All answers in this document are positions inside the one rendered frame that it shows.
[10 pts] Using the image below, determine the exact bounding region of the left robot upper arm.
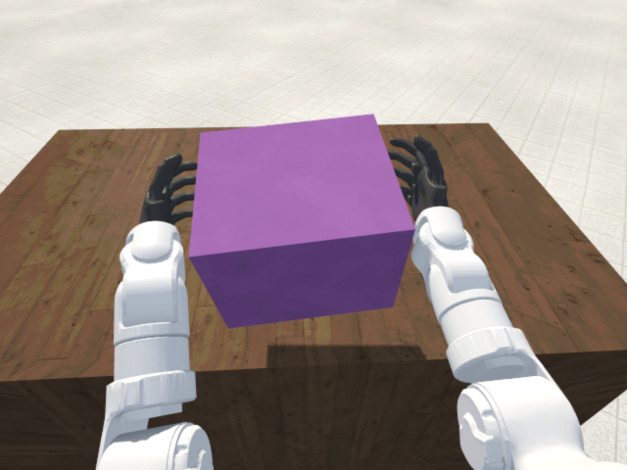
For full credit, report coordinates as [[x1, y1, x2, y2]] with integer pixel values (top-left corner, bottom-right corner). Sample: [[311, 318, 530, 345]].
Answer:
[[98, 422, 214, 470]]

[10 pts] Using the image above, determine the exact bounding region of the left robot forearm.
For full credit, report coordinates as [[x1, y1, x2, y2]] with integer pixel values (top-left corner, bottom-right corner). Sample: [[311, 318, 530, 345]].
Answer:
[[96, 221, 196, 470]]

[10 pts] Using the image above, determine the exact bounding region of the robot right hand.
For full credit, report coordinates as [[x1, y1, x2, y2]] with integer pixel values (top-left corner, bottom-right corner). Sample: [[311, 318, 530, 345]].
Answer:
[[388, 134, 449, 221]]

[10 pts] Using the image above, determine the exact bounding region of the robot left hand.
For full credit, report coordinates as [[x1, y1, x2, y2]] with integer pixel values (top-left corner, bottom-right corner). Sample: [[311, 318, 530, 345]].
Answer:
[[139, 154, 198, 226]]

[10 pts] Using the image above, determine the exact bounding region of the pedestal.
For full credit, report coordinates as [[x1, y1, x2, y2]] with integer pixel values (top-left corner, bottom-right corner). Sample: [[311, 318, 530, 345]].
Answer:
[[0, 123, 627, 470]]

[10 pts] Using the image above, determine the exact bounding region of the right robot forearm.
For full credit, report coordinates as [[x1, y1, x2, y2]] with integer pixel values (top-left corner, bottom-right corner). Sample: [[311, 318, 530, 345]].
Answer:
[[411, 207, 584, 449]]

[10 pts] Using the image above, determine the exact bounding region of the carton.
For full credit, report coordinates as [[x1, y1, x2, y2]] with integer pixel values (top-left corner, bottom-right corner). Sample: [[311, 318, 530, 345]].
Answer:
[[189, 114, 415, 329]]

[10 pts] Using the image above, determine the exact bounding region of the right robot upper arm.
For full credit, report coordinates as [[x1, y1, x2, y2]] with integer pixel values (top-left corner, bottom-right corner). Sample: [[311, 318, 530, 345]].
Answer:
[[458, 376, 627, 470]]

